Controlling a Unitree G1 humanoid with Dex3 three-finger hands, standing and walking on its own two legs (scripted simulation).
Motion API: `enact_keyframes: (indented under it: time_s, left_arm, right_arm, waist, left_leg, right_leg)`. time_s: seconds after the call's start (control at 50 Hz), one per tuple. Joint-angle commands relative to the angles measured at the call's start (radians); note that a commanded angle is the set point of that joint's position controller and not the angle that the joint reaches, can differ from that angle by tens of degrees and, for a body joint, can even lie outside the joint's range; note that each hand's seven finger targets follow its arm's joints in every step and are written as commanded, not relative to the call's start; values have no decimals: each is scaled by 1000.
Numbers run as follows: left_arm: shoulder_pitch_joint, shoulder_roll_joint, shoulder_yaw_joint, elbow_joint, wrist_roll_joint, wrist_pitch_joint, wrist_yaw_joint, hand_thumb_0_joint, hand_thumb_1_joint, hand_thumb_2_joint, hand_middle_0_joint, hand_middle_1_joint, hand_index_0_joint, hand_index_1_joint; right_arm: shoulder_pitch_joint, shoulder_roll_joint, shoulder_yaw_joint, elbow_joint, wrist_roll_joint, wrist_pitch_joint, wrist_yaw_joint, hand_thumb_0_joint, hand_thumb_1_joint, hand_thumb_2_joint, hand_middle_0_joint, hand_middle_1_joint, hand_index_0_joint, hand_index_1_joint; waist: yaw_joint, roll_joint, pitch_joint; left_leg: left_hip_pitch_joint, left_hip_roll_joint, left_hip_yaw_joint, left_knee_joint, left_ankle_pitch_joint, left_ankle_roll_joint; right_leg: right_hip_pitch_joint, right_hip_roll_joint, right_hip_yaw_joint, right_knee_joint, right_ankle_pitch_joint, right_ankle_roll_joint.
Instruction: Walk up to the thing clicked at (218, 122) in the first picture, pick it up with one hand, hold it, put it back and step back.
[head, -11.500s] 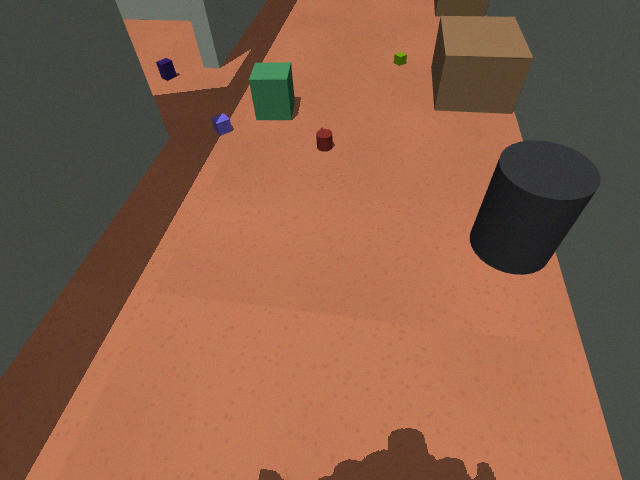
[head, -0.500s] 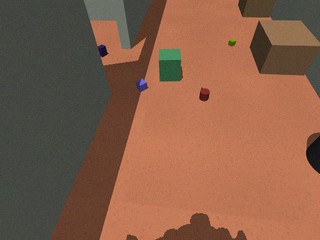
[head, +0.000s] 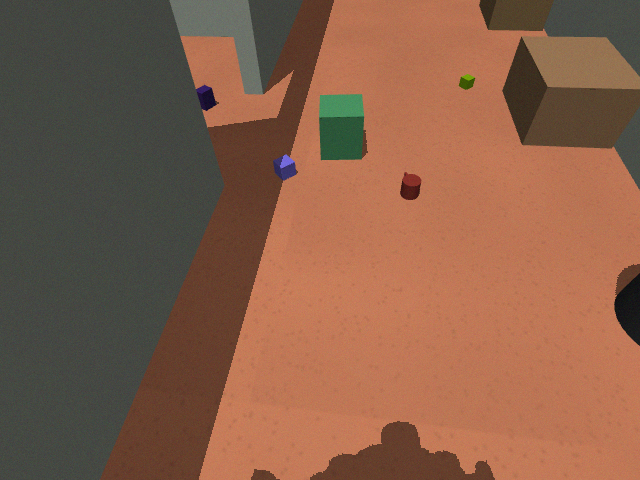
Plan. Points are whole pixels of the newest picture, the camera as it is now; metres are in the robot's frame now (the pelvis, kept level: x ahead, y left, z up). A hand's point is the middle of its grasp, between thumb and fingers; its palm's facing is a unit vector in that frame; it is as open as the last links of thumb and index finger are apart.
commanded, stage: stand
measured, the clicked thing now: (284, 167) +1.56 +0.19 -0.74
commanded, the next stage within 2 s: none
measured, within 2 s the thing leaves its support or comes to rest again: neither
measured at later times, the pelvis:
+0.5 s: pelvis +0.00 +0.00 +0.00, yaw +0 degrees
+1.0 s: pelvis +0.00 +0.00 +0.00, yaw +0 degrees
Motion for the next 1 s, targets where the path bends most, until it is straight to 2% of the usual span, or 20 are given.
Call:
enact_keyframes:
  time_s: [0.0,0.06,0.18,0.24,0.32,0.38,0.4,0.48,0.54,0.7,0.82,0.96,0.98]
  left_arm:
    - [-32,212,35,-66,-5,-21,14,0,900,900,-200,-300,-200,-300]
    - [-33,214,35,-66,-5,-18,14,0,900,900,-200,-300,-200,-300]
    - [-37,214,35,-69,-3,-22,17,0,900,900,-200,-300,-200,-300]
    - [-22,210,34,-66,-4,-22,16,0,900,900,-200,-300,-200,-300]
    - [-33,219,38,-69,-3,-22,17,0,900,900,-200,-300,-200,-300]
    - [-37,216,37,-67,-4,-21,17,0,900,900,-200,-300,-200,-300]
    - [-32,207,35,-71,-3,-22,16,0,900,900,-200,-300,-200,-300]
    - [-35,212,36,-71,-4,-22,16,0,900,900,-200,-300,-200,-300]
    - [-36,211,36,-70,-3,-20,15,0,900,900,-200,-300,-200,-300]
    - [-27,212,36,-68,0,-18,15,0,900,900,-200,-300,-200,-300]
    - [-32,212,35,-71,-2,-23,15,0,900,900,-200,-300,-200,-300]
    - [-20,213,37,-68,-2,-17,12,0,900,900,-200,-300,-200,-300]
    - [-24,216,37,-70,-4,-18,12,0,900,900,-200,-300,-200,-300]
  right_arm:
    - [-48,-220,-36,-59,1,-26,-13,0,-900,-900,200,300,200,300]
    - [-47,-216,-34,-61,1,-25,-13,0,-900,-900,200,300,200,300]
    - [-45,-216,-36,-63,1,-24,-14,0,-900,-900,200,300,200,300]
    - [-50,-220,-35,-64,2,-22,-13,0,-900,-900,200,300,200,300]
    - [-48,-218,-36,-70,2,-26,-14,0,-900,-900,200,300,200,300]
    - [-44,-215,-36,-68,1,-24,-14,0,-900,-900,200,300,200,300]
    - [-46,-219,-36,-70,1,-24,-14,0,-900,-900,200,300,200,300]
    - [-47,-218,-36,-72,1,-23,-14,0,-900,-900,200,300,200,300]
    - [-48,-219,-35,-71,1,-26,-15,0,-900,-900,200,300,200,300]
    - [-49,-220,-38,-70,0,-25,-14,0,-900,-900,200,300,200,300]
    - [-40,-220,-40,-69,0,-26,-14,0,-900,-900,200,300,200,300]
    - [-40,-222,-39,-67,1,-26,-13,0,-900,-900,200,300,200,300]
    - [-39,-218,-39,-67,0,-27,-13,0,-900,-900,200,300,200,300]
  waist:
    - [2,-3,-83]
    - [1,-2,-73]
    - [-2,-4,-101]
    - [6,3,-80]
    - [1,1,-95]
    - [-2,-10,-76]
    - [3,6,-91]
    - [1,0,-75]
    - [2,12,-84]
    - [4,2,-68]
    - [2,-6,-87]
    - [4,7,-57]
    - [3,4,-58]
  left_leg:
    - [79,101,-87,-42,115,36]
    - [76,99,-86,-49,85,33]
    - [95,104,-82,-27,161,35]
    - [83,99,-80,-33,124,37]
    - [94,104,-84,-32,151,37]
    - [87,104,-82,-37,123,36]
    - [93,105,-80,-30,136,40]
    - [78,101,-83,-39,112,37]
    - [77,103,-83,-39,128,37]
    - [74,102,-92,-55,81,36]
    - [85,101,-89,-39,124,40]
    - [66,98,-93,-60,40,39]
    - [67,100,-97,-61,52,37]
  right_leg:
    - [-51,-94,47,-66,141,-48]
    - [-60,-93,49,-62,117,-53]
    - [-37,-97,43,-54,187,-51]
    - [-45,-95,45,-71,165,-48]
    - [-31,-98,43,-58,187,-50]
    - [-46,-95,43,-64,149,-52]
    - [-35,-99,44,-66,177,-52]
    - [-42,-96,42,-72,142,-49]
    - [-25,-98,43,-66,157,-52]
    - [-56,-89,34,-67,97,-50]
    - [-40,-97,41,-66,144,-49]
    - [-60,-91,41,-72,81,-55]
    - [-59,-91,42,-68,72,-55]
